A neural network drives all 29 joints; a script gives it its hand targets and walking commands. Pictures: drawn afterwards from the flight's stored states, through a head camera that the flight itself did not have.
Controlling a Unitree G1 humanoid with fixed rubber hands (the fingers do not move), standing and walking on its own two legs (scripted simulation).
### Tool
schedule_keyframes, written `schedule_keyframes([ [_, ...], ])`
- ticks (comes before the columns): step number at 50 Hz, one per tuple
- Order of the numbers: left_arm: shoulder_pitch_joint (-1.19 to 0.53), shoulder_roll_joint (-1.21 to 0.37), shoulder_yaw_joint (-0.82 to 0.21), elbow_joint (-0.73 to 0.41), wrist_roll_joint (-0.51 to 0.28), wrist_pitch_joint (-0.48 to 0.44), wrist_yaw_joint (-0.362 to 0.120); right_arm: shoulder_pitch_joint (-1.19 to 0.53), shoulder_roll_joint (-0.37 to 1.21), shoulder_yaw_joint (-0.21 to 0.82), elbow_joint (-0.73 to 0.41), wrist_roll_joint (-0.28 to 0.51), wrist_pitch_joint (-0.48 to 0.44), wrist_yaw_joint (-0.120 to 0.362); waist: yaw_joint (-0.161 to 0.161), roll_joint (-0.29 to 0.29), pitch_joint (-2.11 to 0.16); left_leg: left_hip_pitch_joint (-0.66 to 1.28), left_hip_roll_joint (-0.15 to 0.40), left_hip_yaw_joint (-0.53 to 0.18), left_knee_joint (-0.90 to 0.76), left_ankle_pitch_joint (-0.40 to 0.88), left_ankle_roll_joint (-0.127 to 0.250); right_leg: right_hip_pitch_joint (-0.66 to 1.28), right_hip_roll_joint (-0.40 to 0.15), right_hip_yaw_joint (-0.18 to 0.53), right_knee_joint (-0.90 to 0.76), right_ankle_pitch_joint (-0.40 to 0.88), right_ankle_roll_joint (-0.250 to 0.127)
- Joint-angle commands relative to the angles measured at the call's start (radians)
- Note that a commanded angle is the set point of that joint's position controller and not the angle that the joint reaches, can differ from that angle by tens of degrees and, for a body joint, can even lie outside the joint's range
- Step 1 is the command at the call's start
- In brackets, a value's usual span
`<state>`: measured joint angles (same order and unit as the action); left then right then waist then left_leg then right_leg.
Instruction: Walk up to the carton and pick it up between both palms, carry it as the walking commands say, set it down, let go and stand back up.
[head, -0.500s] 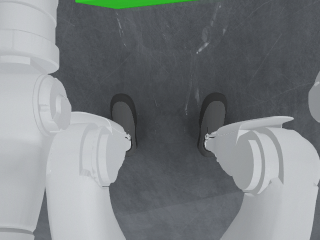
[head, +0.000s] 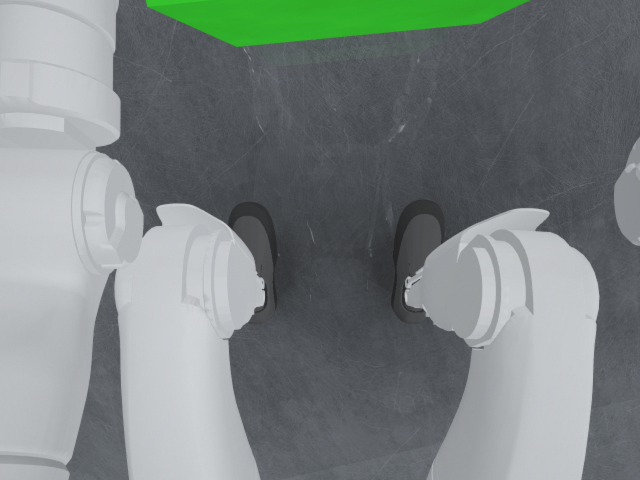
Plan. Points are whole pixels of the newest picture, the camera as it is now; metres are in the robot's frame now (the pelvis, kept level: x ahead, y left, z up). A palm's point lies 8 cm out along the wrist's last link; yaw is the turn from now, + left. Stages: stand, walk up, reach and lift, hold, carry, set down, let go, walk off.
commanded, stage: reach and lift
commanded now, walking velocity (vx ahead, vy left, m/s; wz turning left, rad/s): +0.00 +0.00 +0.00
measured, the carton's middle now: out of the picture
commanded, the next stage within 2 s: none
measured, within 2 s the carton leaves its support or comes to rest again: neither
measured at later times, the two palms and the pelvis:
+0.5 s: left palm out of the picture +0.57 +0.18 -0.09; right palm out of the picture +0.60 -0.20 -0.08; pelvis +0.00 +0.00 +0.01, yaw +0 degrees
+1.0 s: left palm out of the picture +0.55 +0.18 -0.03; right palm out of the picture +0.57 -0.20 -0.02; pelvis -0.02 +0.00 +0.06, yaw -1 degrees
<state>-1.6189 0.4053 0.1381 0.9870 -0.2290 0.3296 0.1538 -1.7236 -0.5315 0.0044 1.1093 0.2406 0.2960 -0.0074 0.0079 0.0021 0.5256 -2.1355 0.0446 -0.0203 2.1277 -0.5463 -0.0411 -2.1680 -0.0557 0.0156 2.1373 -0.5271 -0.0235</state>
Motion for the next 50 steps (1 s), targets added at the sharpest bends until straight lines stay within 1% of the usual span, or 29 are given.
schedule_keyframes([
  [1, -0.822, -0.906, -0.216, -0.479, -0.09, -0.062, -0.289, -0.662, 0.923, 0.151, -0.469, 0.057, -0.019, 0.232, 0.019, -0.027, -1.936, 0.707, -0.146, 0.158, -0.154, 0.347, 0.033, 0.954, 0.123, -0.065, -0.171, 0.415, 0.005],
  [3, -0.83, -0.891, -0.202, -0.511, -0.084, -0.06, -0.291, -0.686, 0.937, 0.157, -0.506, 0.065, -0.017, 0.233, 0.038, -0.029, -1.979, 0.719, -0.15, 0.157, -0.153, 0.365, 0.039, 0.979, 0.127, -0.063, -0.165, 0.438, 0.006],
  [5, -0.805, -0.92, -0.194, -0.473, -0.073, -0.044, -0.295, -0.684, 0.946, 0.152, -0.5, 0.067, -0.013, 0.233, 0.039, -0.018, -1.984, 0.724, -0.15, 0.163, -0.162, 0.355, 0.034, 0.982, 0.129, -0.062, -0.182, 0.424, 0.006],
  [7, -0.806, -0.94, -0.201, -0.489, -0.069, -0.042, -0.3, -0.659, 0.947, 0.132, -0.48, 0.044, -0.009, 0.235, 0.015, -0.019, -1.993, 0.708, -0.154, 0.154, -0.172, 0.355, 0.033, 0.98, 0.134, -0.074, -0.173, 0.438, 0.005],
  [9, -0.812, -0.954, -0.203, -0.527, -0.083, -0.04, -0.301, -0.651, 0.966, 0.137, -0.509, 0.054, -0.001, 0.237, 0.012, -0.028, -2.052, 0.727, -0.159, 0.158, -0.172, 0.374, 0.031, 1.016, 0.137, -0.068, -0.181, 0.462, 0.005],
  [11, -0.782, -0.971, -0.19, -0.483, -0.064, -0.026, -0.304, -0.643, 0.964, 0.124, -0.507, 0.046, 0.003, 0.238, 0.015, -0.02, -2.037, 0.73, -0.155, 0.15, -0.185, 0.36, 0.034, 0.998, 0.14, -0.072, -0.181, 0.445, 0.004],
  [12, -0.771, -0.969, -0.192, -0.49, -0.054, -0.025, -0.306, -0.629, 0.988, 0.121, -0.493, 0.052, 0.004, 0.241, 0.038, -0.005, -2.042, 0.742, -0.153, 0.153, -0.193, 0.372, 0.031, 0.99, 0.138, -0.069, -0.184, 0.451, 0.004],
  [13, -0.794, -0.95, -0.187, -0.522, -0.058, -0.022, -0.307, -0.64, 0.995, 0.133, -0.513, 0.059, 0.01, 0.239, 0.039, -0.02, -2.075, 0.74, -0.153, 0.157, -0.193, 0.366, 0.034, 1.031, 0.139, -0.063, -0.19, 0.46, 0.005],
  [16, -0.802, -0.99, -0.205, -0.563, -0.066, -0.008, -0.314, -0.597, 1.028, 0.12, -0.518, 0.046, 0.026, 0.24, 0.014, -0.008, -2.158, 0.775, -0.161, 0.159, -0.196, 0.389, 0.031, 1.053, 0.15, -0.067, -0.201, 0.472, 0.0],
  [23, -0.789, -1.059, -0.202, -0.587, -0.056, 0.031, -0.324, -0.61, 1.065, 0.105, -0.564, 0.045, 0.053, 0.236, 0.001, 0.003, -2.219, 0.803, -0.172, 0.153, -0.256, 0.352, 0.032, 1.078, 0.163, -0.072, -0.258, 0.421, -0.002],
  [24, -0.779, -1.07, -0.195, -0.565, -0.045, 0.035, -0.329, -0.598, 1.084, 0.093, -0.536, 0.038, 0.055, 0.239, 0.015, 0.008, -2.158, 0.783, -0.17, 0.147, -0.278, 0.33, 0.033, 1.031, 0.165, -0.077, -0.269, 0.393, -0.001],
  [27, -0.816, -1.058, -0.2, -0.605, -0.037, 0.041, -0.336, -0.571, 1.112, 0.075, -0.506, 0.034, 0.07, 0.242, 0.021, 0.032, -2.195, 0.774, -0.17, 0.161, -0.289, 0.32, 0.025, 1.055, 0.17, -0.073, -0.284, 0.398, -0.003],
  [28, -0.791, -1.065, -0.199, -0.614, -0.032, 0.047, -0.335, -0.604, 1.116, 0.089, -0.568, 0.044, 0.069, 0.239, 0.03, 0.019, -2.25, 0.808, -0.173, 0.163, -0.288, 0.343, 0.028, 1.089, 0.176, -0.068, -0.297, 0.41, 0.001],
  [29, -0.767, -1.072, -0.188, -0.577, -0.021, 0.051, -0.339, -0.565, 1.132, 0.083, -0.524, 0.03, 0.074, 0.24, 0.031, 0.005, -2.193, 0.766, -0.171, 0.16, -0.303, 0.325, 0.03, 1.091, 0.173, -0.065, -0.302, 0.405, 0.003],
  [33, -0.765, -1.075, -0.178, -0.611, -0.012, 0.068, -0.344, -0.605, 1.138, 0.098, -0.593, 0.043, 0.084, 0.241, 0.051, -0.002, -2.289, 0.803, -0.175, 0.16, -0.322, 0.326, 0.037, 1.135, 0.181, -0.063, -0.324, 0.4, 0.008],
  [34, -0.76, -1.093, -0.182, -0.596, -0.012, 0.072, -0.344, -0.596, 1.135, 0.096, -0.582, 0.036, 0.086, 0.243, 0.041, -0.005, -2.29, 0.829, -0.176, 0.151, -0.339, 0.33, 0.036, 1.113, 0.182, -0.072, -0.334, 0.394, 0.007],
  [35, -0.737, -1.092, -0.168, -0.566, 0.008, 0.077, -0.348, -0.578, 1.144, 0.082, -0.547, 0.03, 0.09, 0.245, 0.052, 0.012, -2.226, 0.787, -0.174, 0.158, -0.344, 0.296, 0.033, 1.104, 0.179, -0.065, -0.35, 0.364, 0.009],
  [36, -0.744, -1.11, -0.19, -0.597, -0.003, 0.079, -0.351, -0.589, 1.158, 0.095, -0.589, 0.037, 0.088, 0.245, 0.043, 0.003, -2.298, 0.829, -0.175, 0.157, -0.351, 0.332, 0.029, 1.141, 0.182, -0.069, -0.353, 0.406, 0.008],
  [37, -0.761, -1.099, -0.179, -0.596, 0.001, 0.079, -0.358, -0.553, 1.171, 0.079, -0.559, 0.018, 0.095, 0.244, 0.032, 0.0, -2.288, 0.814, -0.179, 0.157, -0.358, 0.314, 0.034, 1.139, 0.183, -0.067, -0.363, 0.39, 0.01],
  [38, -0.753, -1.09, -0.186, -0.596, 0.003, 0.079, -0.358, -0.57, 1.172, 0.087, -0.569, 0.024, 0.095, 0.244, 0.054, 0.001, -2.291, 0.793, -0.18, 0.159, -0.365, 0.319, 0.033, 1.151, 0.183, -0.061, -0.363, 0.404, 0.008],
  [40, -0.765, -1.103, -0.184, -0.61, 0.006, 0.082, -0.357, -0.549, 1.19, 0.08, -0.546, 0.023, 0.1, 0.25, 0.048, 0.006, -2.309, 0.84, -0.181, 0.149, -0.387, 0.325, 0.034, 1.14, 0.187, -0.071, -0.375, 0.393, 0.012],
  [42, -0.74, -1.086, -0.174, -0.601, 0.015, 0.085, -0.364, -0.57, 1.201, 0.095, -0.578, 0.034, 0.103, 0.251, 0.076, -0.004, -2.336, 0.832, -0.183, 0.161, -0.388, 0.319, 0.038, 1.173, 0.19, -0.058, -0.393, 0.386, 0.016],
  [43, -0.773, -1.09, -0.196, -0.666, 0.001, 0.084, -0.364, -0.564, 1.208, 0.104, -0.604, 0.044, 0.108, 0.251, 0.068, 0.002, -2.412, 0.86, -0.185, 0.166, -0.39, 0.341, 0.035, 1.219, 0.192, -0.057, -0.394, 0.413, 0.013],
  [44, -0.777, -1.093, -0.194, -0.65, -0.002, 0.094, -0.365, -0.576, 1.207, 0.101, -0.605, 0.042, 0.114, 0.248, 0.056, -0.005, -2.402, 0.852, -0.183, 0.163, -0.4, 0.326, 0.035, 1.237, 0.19, -0.055, -0.403, 0.408, 0.013],
  [45, -0.752, -1.093, -0.172, -0.599, 0.007, 0.098, -0.368, -0.589, 1.204, 0.1, -0.591, 0.035, 0.114, 0.246, 0.067, -0.026, -2.344, 0.815, -0.184, 0.161, -0.415, 0.29, 0.038, 1.23, 0.186, -0.054, -0.417, 0.374, 0.017],
  [46, -0.735, -1.105, -0.179, -0.596, 0.01, 0.102, -0.374, -0.559, 1.198, 0.091, -0.587, 0.028, 0.117, 0.249, 0.056, -0.013, -2.346, 0.826, -0.182, 0.163, -0.421, 0.284, 0.037, 1.228, 0.188, -0.057, -0.424, 0.368, 0.016],
  [47, -0.731, -1.102, -0.18, -0.597, 0.018, 0.101, -0.38, -0.547, 1.211, 0.079, -0.584, 0.027, 0.118, 0.251, 0.065, 0.009, -2.33, 0.833, -0.185, 0.167, -0.428, 0.304, 0.036, 1.221, 0.187, -0.052, -0.432, 0.38, 0.017],
  [48, -0.746, -1.106, -0.174, -0.611, 0.014, 0.099, -0.381, -0.553, 1.232, 0.093, -0.588, 0.028, 0.119, 0.252, 0.069, -0.019, -2.357, 0.829, -0.188, 0.158, -0.437, 0.302, 0.038, 1.251, 0.186, -0.051, -0.441, 0.385, 0.021],
  [50, -0.745, -1.108, -0.185, -0.622, 0.012, 0.107, -0.382, -0.578, 1.239, 0.104, -0.63, 0.047, 0.122, 0.253, 0.071, -0.003, -2.44, 0.896, -0.189, 0.16, -0.445, 0.307, 0.04, 1.275, 0.191, -0.052, -0.449, 0.382, 0.022],
])
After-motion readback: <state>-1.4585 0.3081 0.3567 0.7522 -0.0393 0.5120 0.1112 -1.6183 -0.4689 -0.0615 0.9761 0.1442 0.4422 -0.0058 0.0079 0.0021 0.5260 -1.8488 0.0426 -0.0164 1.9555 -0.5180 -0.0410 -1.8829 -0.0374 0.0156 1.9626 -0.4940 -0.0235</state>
